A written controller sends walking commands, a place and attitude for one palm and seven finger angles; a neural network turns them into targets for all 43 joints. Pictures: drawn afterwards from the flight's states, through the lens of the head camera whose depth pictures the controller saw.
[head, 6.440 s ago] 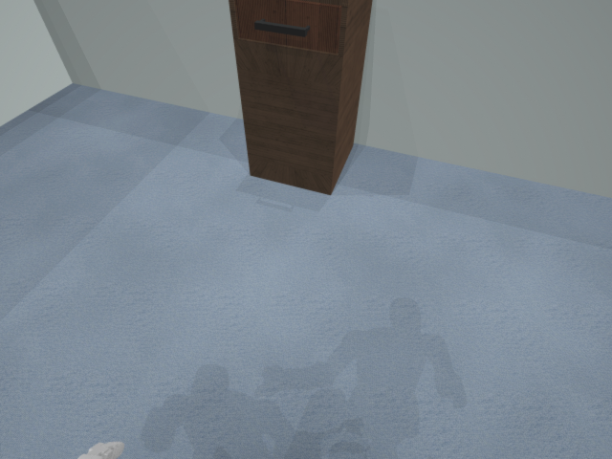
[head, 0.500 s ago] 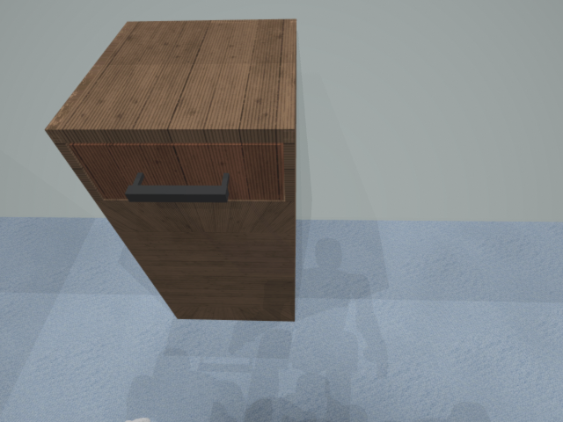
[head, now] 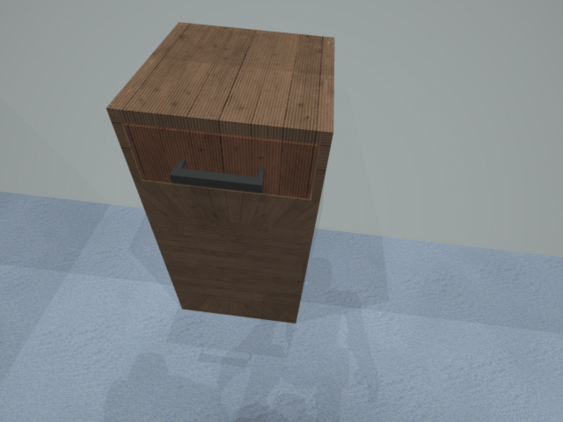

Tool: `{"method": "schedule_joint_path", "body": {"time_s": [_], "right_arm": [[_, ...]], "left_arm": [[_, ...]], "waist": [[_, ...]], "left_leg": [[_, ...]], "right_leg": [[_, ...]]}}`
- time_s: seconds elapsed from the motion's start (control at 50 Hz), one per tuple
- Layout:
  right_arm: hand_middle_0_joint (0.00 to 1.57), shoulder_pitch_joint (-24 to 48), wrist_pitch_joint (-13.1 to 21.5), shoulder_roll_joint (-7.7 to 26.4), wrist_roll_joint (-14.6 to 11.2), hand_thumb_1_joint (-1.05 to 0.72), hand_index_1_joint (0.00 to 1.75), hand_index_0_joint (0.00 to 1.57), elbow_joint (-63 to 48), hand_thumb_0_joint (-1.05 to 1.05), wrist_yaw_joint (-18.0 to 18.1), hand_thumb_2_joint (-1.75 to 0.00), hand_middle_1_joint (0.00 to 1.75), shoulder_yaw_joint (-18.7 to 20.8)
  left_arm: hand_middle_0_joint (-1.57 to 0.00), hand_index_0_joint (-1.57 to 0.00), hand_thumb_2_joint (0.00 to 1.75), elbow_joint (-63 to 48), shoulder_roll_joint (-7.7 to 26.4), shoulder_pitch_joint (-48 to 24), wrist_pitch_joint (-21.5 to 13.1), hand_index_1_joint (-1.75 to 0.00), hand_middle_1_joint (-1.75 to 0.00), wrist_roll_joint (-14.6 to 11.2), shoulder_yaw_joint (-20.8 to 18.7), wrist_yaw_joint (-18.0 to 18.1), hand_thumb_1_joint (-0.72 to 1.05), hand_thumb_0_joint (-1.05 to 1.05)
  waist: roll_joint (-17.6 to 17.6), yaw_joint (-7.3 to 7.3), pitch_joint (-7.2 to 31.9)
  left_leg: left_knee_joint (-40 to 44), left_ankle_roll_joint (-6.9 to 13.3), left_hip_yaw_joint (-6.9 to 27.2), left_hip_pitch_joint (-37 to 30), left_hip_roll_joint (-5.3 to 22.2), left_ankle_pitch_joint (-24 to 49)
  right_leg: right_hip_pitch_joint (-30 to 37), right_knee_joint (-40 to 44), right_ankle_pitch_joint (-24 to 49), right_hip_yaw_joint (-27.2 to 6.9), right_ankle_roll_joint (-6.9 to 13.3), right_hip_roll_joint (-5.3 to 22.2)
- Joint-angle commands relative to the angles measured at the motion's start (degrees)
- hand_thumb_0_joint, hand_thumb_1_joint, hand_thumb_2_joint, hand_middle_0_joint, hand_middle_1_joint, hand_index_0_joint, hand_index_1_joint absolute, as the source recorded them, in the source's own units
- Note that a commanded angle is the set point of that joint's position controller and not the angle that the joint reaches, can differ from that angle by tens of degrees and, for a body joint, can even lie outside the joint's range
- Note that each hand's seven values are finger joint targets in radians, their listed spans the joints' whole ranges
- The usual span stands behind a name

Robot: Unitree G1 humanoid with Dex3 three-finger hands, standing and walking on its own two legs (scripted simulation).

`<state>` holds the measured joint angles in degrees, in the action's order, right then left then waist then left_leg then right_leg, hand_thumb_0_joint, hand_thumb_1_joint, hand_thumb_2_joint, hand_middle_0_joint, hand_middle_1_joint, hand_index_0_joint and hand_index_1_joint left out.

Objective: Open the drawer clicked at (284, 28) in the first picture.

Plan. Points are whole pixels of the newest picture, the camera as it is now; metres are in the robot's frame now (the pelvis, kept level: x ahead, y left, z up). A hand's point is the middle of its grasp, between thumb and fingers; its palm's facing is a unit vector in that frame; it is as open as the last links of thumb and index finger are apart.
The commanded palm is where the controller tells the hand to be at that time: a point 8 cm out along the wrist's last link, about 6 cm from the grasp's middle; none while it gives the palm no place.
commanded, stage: come to a stop and stand still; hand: left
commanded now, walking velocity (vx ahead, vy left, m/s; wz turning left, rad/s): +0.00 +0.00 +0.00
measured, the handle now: (219, 173) +0.57 +0.17 -0.01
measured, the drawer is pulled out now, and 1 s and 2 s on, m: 0.00 0.00 0.00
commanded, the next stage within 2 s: look again from close up in 0.32 s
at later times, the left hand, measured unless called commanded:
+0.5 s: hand out of the picture -0.02 +0.17 -0.18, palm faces -0.01 -0.98 -0.19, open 7.3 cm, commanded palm none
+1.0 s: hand out of the picture +0.00 +0.18 -0.17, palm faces -0.01 -0.98 -0.21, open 7.3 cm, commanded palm none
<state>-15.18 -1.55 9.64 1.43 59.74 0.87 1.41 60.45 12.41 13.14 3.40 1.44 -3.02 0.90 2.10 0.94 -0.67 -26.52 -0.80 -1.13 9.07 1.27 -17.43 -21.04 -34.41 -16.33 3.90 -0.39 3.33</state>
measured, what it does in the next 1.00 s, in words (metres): stands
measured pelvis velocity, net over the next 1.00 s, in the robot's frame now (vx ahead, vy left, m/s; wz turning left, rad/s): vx -0.01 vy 0.01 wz -0.02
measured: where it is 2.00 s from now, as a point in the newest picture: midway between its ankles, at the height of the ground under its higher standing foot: outside the picture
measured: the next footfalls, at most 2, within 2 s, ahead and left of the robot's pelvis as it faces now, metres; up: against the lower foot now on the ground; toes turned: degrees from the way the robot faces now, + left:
none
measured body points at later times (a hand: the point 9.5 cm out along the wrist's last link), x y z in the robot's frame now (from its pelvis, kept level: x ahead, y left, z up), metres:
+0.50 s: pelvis -0.02 +0.01 +0.00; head +0.00 +0.01 +0.45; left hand -0.01 +0.23 -0.16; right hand -0.02 -0.21 -0.16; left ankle -0.03 +0.13 -0.74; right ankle -0.01 -0.12 -0.74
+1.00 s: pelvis -0.01 +0.01 +0.00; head +0.00 -0.01 +0.45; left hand +0.00 +0.23 -0.15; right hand -0.01 -0.21 -0.17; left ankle -0.03 +0.13 -0.74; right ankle -0.01 -0.12 -0.74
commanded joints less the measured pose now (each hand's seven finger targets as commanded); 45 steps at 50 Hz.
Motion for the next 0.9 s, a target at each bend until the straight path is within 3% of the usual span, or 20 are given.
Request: {"method": "schedule_joint_path", "body": {"time_s": [0.0, 0.04, 0.06, 0.08, 0.1, 0.12, 0.14, 0.16, 0.24, 0.28, 0.38, 0.4, 0.42, 0.46, 0.48, 0.52, 0.6, 0.64, 0.72, 0.88], "right_arm": [[0.20, 4.66, 1.40, 8.21, -0.30, -0.90, 0.30, 0.20, -2.69, 0.00, 1.12, -0.90, 0.30, 0.68], [0.20, 1.29, 1.74, 7.55, -0.59, -0.90, 0.30, 0.20, -0.81, 0.00, 1.32, -0.90, 0.30, 0.56], [0.20, -0.44, 2.05, 7.11, -0.81, -0.90, 0.30, 0.20, 0.05, 0.00, 1.46, -0.90, 0.30, 0.39], [0.20, -1.81, 2.49, 6.16, -1.18, -0.90, 0.30, 0.20, 0.74, 0.00, 1.48, -0.90, 0.30, 0.34], [0.20, -2.85, 2.76, 5.48, -1.46, -0.90, 0.30, 0.20, 1.15, 0.00, 1.38, -0.90, 0.30, 0.26], [0.20, -3.18, 2.84, 5.08, -1.51, -0.90, 0.30, 0.20, 1.35, 0.00, 1.26, -0.90, 0.30, 0.28], [0.20, -3.42, 2.40, 4.99, -1.48, -0.90, 0.30, 0.20, 2.01, 0.00, 1.30, -0.90, 0.30, 0.29], [0.20, -3.28, 2.27, 5.44, -1.44, -0.90, 0.30, 0.20, 2.32, 0.00, 1.38, -0.90, 0.30, 0.28], [0.20, -2.88, 2.37, 4.77, -1.37, -0.90, 0.30, 0.20, 3.79, 0.00, 1.37, -0.90, 0.30, -0.33], [0.20, -2.76, 2.23, 4.31, -1.22, -0.90, 0.30, 0.20, 4.08, 0.00, 1.37, -0.90, 0.30, -0.58], [0.20, -3.71, 2.28, 3.68, -0.98, -0.90, 0.30, 0.20, 4.73, 0.00, 1.30, -0.90, 0.30, -0.70], [0.20, 1.88, 3.51, 5.54, -1.36, -0.90, 0.30, 0.20, 0.33, 0.00, 0.56, -0.90, 0.30, -0.64], [0.20, -2.13, 2.97, 2.75, -1.01, -0.90, 0.30, 0.20, -1.07, 0.00, 0.41, -0.90, 0.30, -0.58], [0.20, -3.99, 2.70, 3.17, -0.48, -0.90, 0.30, 0.20, -1.74, 0.00, -0.09, -0.90, 0.30, -0.88], [0.20, -4.64, 2.98, 3.59, -0.36, -0.90, 0.30, 0.20, -1.99, 0.00, -0.03, -0.90, 0.30, -1.01], [0.20, -4.90, 3.28, 4.44, -0.40, -0.90, 0.30, 0.20, -2.61, 0.00, 0.24, -0.90, 0.30, -1.12], [0.20, -5.30, 3.33, 5.30, -0.42, -0.90, 0.30, 0.20, -3.14, 0.00, 0.43, -0.90, 0.30, -1.18], [0.20, -5.46, 3.37, 5.41, -0.38, -0.90, 0.30, 0.20, -2.71, 0.00, 0.46, -0.90, 0.30, -1.26], [0.20, -5.46, 3.36, 5.45, -0.41, -0.90, 0.30, 0.20, -1.89, 0.00, 0.53, -0.90, 0.30, -1.40], [0.20, -5.42, 3.54, 4.87, -0.48, -0.90, 0.30, 0.20, 0.00, 0.00, 0.70, -0.90, 0.30, -1.45]], "left_arm": [[-0.20, -0.20, 0.90, -1.39, 1.40, 2.66, -1.80, -0.30, -0.30, -0.26, 0.47, -0.26, 0.90, 0.00], [-0.20, -0.20, 0.90, -0.40, 1.15, 2.77, -2.70, -0.30, -0.30, -0.59, 1.23, -0.08, 0.90, 0.00], [-0.20, -0.20, 0.90, 0.40, 1.20, 3.77, -3.25, -0.30, -0.30, -0.72, 1.46, 0.11, 0.90, 0.00], [-0.20, -0.20, 0.90, 1.62, 2.49, 5.18, -3.80, -0.30, -0.30, -0.77, 1.53, 0.38, 0.90, 0.00], [-0.20, -0.20, 0.90, 2.35, 3.52, 5.90, -4.16, -0.30, -0.30, -0.88, 1.61, 0.66, 0.90, 0.00], [-0.20, -0.20, 0.90, 2.84, 3.77, 6.28, -4.29, -0.30, -0.30, -0.92, 1.75, 0.85, 0.90, 0.00], [-0.20, -0.20, 0.90, 3.32, 3.79, 5.27, -4.44, -0.30, -0.30, -0.93, 1.49, 0.99, 0.90, 0.00], [-0.20, -0.20, 0.90, 3.42, 2.99, 5.17, -4.40, -0.30, -0.30, -1.07, 1.79, 1.07, 0.90, 0.00], [-0.20, -0.20, 0.90, 3.94, 1.77, 4.60, -3.88, -0.30, -0.30, -1.03, 2.14, 1.16, 0.90, 0.00], [-0.20, -0.20, 0.90, 4.25, 1.45, 4.68, -3.67, -0.30, -0.30, -1.04, 2.24, 1.17, 0.90, 0.00], [-0.20, -0.20, 0.90, 4.21, 0.97, 4.97, -3.59, -0.30, -0.30, -1.01, 2.17, 1.20, 0.90, 0.00], [-0.20, -0.20, 0.90, 5.51, 2.89, 9.96, -5.60, -0.30, -0.30, -0.24, 2.45, 3.63, 0.90, 0.00], [-0.20, -0.20, 0.90, 3.05, 4.95, 8.16, -6.27, -0.30, -0.30, -0.65, 2.08, 3.08, 0.90, 0.00], [-0.20, -0.20, 0.90, 1.02, 4.51, 4.25, -5.90, -0.30, -0.30, -0.74, 2.37, 1.88, 0.90, 0.00], [-0.20, -0.20, 0.90, 0.55, 3.74, 3.92, -5.52, -0.30, -0.30, -0.66, 2.41, 1.54, 0.90, 0.00], [-0.20, -0.20, 0.90, 0.31, 2.81, 4.42, -5.06, -0.30, -0.30, -0.75, 2.71, 1.16, 0.90, 0.00], [-0.20, -0.20, 0.90, 0.07, 2.32, 4.58, -4.61, -0.30, -0.30, -0.79, 2.74, 0.83, 0.90, 0.00], [-0.20, -0.20, 0.90, -0.02, 2.52, 4.37, -4.46, -0.30, -0.30, -0.77, 2.73, 0.79, 0.90, 0.00], [-0.20, -0.20, 0.90, -0.05, 2.70, 4.62, -4.40, -0.30, -0.30, -0.82, 2.60, 0.76, 0.90, 0.00], [-0.20, -0.20, 0.90, 0.34, 2.68, 4.76, -4.73, -0.30, -0.30, -0.77, 2.23, 0.78, 0.90, 0.00]], "waist": [[-12.72, 1.90, -5.19], [-9.71, 0.74, -3.87], [-7.96, 0.61, -2.24], [-5.29, 0.00, -0.17], [-3.14, -0.78, 2.20], [-3.39, -1.18, 3.74], [2.78, -1.67, 4.49], [4.20, -1.45, 3.89], [-0.44, -1.14, -1.02], [-1.01, -1.01, -3.24], [-2.60, -0.74, -4.44], [-0.97, 1.34, -4.26], [-2.81, -1.75, 0.58], [-5.58, -2.14, -0.79], [-6.55, -1.97, -2.05], [-6.38, -1.32, -2.96], [-2.20, -0.86, -4.17], [-3.78, -0.83, -5.19], [-1.72, -0.58, -5.20], [-1.57, -0.78, -2.90]], "left_leg": [[16.12, 7.04, 7.75, 10.40, 10.34, -1.15], [10.92, 6.40, 5.48, 2.95, 9.39, 12.05], [7.34, 5.51, 5.04, 1.45, 8.23, 17.74], [4.31, 3.93, 3.57, 1.24, 6.46, 20.71], [3.25, 2.73, 2.66, -0.03, 5.12, 19.98], [3.16, 2.25, 2.29, -1.61, 4.66, 21.47], [2.28, 1.50, 1.92, -2.04, 4.81, 21.24], [2.72, 1.43, 1.55, -2.76, 5.00, 19.10], [5.94, 1.72, 1.88, -1.04, 5.29, 14.19], [7.22, 1.73, 2.24, 0.48, 5.04, 10.53], [8.46, 1.69, 2.53, 2.00, 4.70, 6.99], [-4.03, 0.12, 0.09, 5.43, 5.18, 13.79], [-1.39, 0.46, 1.04, 4.20, 2.10, 1.10], [0.76, 1.50, 1.78, 3.93, 2.51, 1.39], [1.87, 2.10, 2.91, 5.44, 3.36, 2.83], [3.80, 2.90, 4.33, 7.24, 4.56, 3.83], [5.56, 3.39, 4.78, 8.80, 4.64, 2.58], [6.26, 3.36, 4.90, 8.59, 4.55, 2.81], [6.89, 3.34, 4.50, 8.36, 4.36, 2.52], [5.32, 2.97, 3.01, 4.73, 4.09, 7.97]], "right_leg": [[3.31, -6.48, -3.85, -2.55, -0.29, -0.31], [3.45, 3.30, -0.69, -2.28, -0.65, -0.25], [6.85, 10.07, 5.39, -3.07, -0.69, 0.02], [10.93, 12.58, 14.65, -5.84, 0.06, 2.09], [13.08, 12.36, 21.22, -7.31, 0.97, 4.40], [13.79, 11.22, 25.17, -7.04, 1.46, 5.38], [13.89, 9.91, 26.99, -7.07, 1.78, 4.22], [12.75, 10.55, 25.32, -6.78, 1.71, 4.33], [10.17, 12.86, 15.05, -6.26, 0.94, 3.12], [9.41, 14.13, 10.37, -6.61, 0.89, 2.72], [9.12, 15.09, 6.92, -6.39, 0.84, 2.47], [10.03, 11.69, 30.80, -8.81, 1.22, 5.95], [11.41, 11.74, 22.36, -11.39, 2.94, 7.64], [6.37, 11.51, -0.22, -8.41, 3.51, 4.13], [5.74, 10.52, -2.44, -7.10, 3.00, 2.66], [7.05, 8.92, 0.13, -5.70, 2.60, 1.48], [8.40, 8.54, 1.79, -5.22, 2.22, 1.31], [7.91, 8.45, 2.11, -5.24, 2.16, 1.32], [8.36, 9.05, 2.73, -5.50, 1.97, 1.66], [9.02, 9.24, 7.34, -5.84, 2.07, 2.35]]}}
